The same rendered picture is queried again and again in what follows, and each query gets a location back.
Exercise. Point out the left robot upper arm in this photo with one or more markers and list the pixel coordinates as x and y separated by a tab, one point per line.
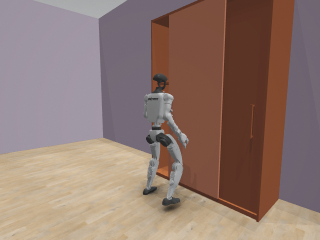
145	106

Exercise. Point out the right robot forearm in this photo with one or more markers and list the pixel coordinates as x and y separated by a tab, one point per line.
173	126

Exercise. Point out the robot right hand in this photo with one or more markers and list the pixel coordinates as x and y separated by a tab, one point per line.
182	139

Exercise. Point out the right robot upper arm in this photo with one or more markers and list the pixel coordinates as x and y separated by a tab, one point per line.
168	98

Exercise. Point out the robot right thigh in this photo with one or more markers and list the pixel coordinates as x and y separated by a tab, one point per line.
173	148

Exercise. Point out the robot left shin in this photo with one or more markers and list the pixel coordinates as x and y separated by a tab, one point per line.
151	173

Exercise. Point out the wardrobe door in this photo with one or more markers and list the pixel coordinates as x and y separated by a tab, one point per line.
196	77
244	78

